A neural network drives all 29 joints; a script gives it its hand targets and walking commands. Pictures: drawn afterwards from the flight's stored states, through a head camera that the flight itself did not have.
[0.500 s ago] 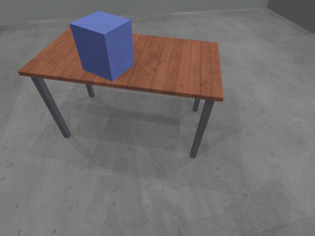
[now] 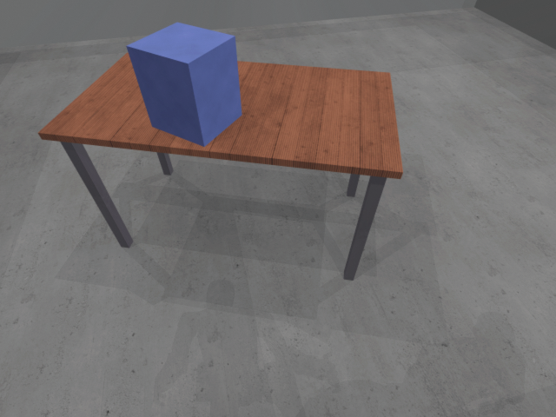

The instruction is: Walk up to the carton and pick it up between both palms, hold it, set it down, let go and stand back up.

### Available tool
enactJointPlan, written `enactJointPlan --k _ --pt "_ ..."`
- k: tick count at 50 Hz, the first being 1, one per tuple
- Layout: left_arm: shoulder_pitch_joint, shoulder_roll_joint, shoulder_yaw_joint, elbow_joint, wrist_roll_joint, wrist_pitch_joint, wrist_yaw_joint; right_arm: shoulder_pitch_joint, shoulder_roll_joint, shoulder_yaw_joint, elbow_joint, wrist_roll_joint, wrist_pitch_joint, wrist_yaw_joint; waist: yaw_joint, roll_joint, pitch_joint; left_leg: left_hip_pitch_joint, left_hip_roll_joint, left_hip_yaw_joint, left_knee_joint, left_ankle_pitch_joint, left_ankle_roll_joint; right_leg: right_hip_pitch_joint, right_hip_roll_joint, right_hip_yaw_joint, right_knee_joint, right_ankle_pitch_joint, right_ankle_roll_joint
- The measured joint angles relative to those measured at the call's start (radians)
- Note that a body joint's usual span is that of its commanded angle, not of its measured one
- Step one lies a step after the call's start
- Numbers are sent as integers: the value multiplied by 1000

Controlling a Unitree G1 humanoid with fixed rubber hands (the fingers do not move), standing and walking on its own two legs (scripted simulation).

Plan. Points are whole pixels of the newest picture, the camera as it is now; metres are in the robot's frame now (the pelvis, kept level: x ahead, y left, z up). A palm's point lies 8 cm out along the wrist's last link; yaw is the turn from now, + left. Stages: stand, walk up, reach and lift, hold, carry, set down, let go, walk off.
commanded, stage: walk up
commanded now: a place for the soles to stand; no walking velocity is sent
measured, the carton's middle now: (190, 84) +1.00 +0.25 -0.02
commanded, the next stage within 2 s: none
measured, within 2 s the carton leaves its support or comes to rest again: neither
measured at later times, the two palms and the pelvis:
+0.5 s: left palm (10, 368) +0.24 +0.44 -0.11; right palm out of the picture +0.15 -0.17 -0.11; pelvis +0.13 +0.14 -0.02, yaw -5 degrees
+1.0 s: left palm (31, 266) +0.42 +0.49 -0.09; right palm (352, 292) +0.37 -0.14 -0.12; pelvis +0.31 +0.19 -0.04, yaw -9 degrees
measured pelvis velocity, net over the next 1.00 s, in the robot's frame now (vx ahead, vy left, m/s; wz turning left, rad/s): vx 0.31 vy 0.19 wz -0.16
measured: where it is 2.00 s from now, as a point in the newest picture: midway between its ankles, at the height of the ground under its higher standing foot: (197, 358)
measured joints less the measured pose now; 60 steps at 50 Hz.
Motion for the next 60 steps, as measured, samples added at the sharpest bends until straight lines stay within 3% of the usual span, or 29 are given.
enactJointPlan --k 4,10,11,13,15,18,22,29,34,36,40,43,49,53,54,55,57,58,60 --pt "87 13 6 -49 8 -8 11 18 -38 -32 -76 2 8 28 6 30 19 -101 38 -28 56 43 -12 33 -6 11 -1 -13 25" --pt "167 74 23 -118 7 10 3 47 -55 -35 -194 6 28 62 20 13 28 -99 80 -39 -79 172 -10 56 -59 37 120 -137 77" --pt "173 88 27 -128 7 16 2 53 -54 -32 -214 9 22 64 18 0 26 -78 76 -27 -105 214 -20 43 -75 45 177 -182 71" --pt "165 121 38 -141 1 31 3 51 -36 -20 -246 7 2 58 15 -65 42 -71 32 30 -45 212 -40 -27 -114 93 387 -302 26" --pt "145 140 41 -158 -19 51 3 60 -17 -2 -270 6 -9 43 -6 -94 44 -65 11 59 1 150 -23 -138 -68 123 659 -347 14" --pt "109 154 30 -207 -31 59 -3 101 13 14 -273 20 2 21 -26 -108 38 0 -11 72 -42 134 9 -254 -24 50 867 -297 8" --pt "96 151 14 -259 -38 51 -19 142 10 25 -275 27 8 3 -38 -107 17 100 -36 113 -138 137 34 -337 -29 -30 834 -217 24" --pt "48 140 -12 -318 -44 51 -36 180 -42 21 -306 22 -12 1 -67 -71 51 198 -83 159 -206 98 54 -365 -51 9 543 -141 38" --pt "51 137 -26 -342 -40 34 -18 190 -82 13 -323 25 4 11 -67 -3 65 219 -57 197 -132 -13 45 -300 -51 -36 345 -12 19" --pt "42 138 -25 -356 -33 23 1 189 -85 13 -320 26 17 11 -66 47 76 167 -8 170 21 -83 31 -303 -17 -66 377 13 18" --pt "41 135 -26 -404 -24 15 39 171 -79 26 -348 14 65 19 -25 60 94 -28 -45 42 412 -125 -16 -295 -11 -60 433 -86 9" --pt "76 123 -42 -425 -22 6 48 142 -96 18 -386 21 63 25 -11 67 103 -147 -36 -14 507 -101 -21 -253 -23 -40 411 -99 26" --pt "128 129 -56 -437 -18 -2 41 90 -126 -1 -458 20 63 38 -3 63 98 -287 46 -62 419 67 -25 -186 -71 -12 409 -158 60" --pt "135 157 -51 -447 -19 -3 36 63 -124 -2 -474 23 59 50 4 42 89 -248 99 -36 178 191 -6 -164 -109 12 453 -222 100" --pt "134 166 -48 -451 -21 0 35 62 -123 0 -475 26 57 53 6 34 84 -216 101 -29 110 215 -1 -162 -120 20 474 -245 110" --pt "130 176 -45 -451 -24 3 35 60 -119 1 -473 28 54 55 6 19 79 -183 95 -16 69 192 -18 -162 -136 31 502 -273 117" --pt "105 204 -27 -438 -30 19 36 48 -86 12 -456 30 45 54 10 -63 92 -162 44 43 111 136 -53 -176 -193 88 593 -335 81" --pt "96 208 -16 -429 -41 29 38 47 -77 23 -455 29 38 53 9 -82 91 -163 36 63 140 115 -52 -204 -180 118 677 -363 68" --pt "77 207 -5 -410 -62 54 48 56 -56 38 -452 37 32 48 -11 -83 80 -160 42 67 169 87 -35 -259 -97 128 863 -397 61"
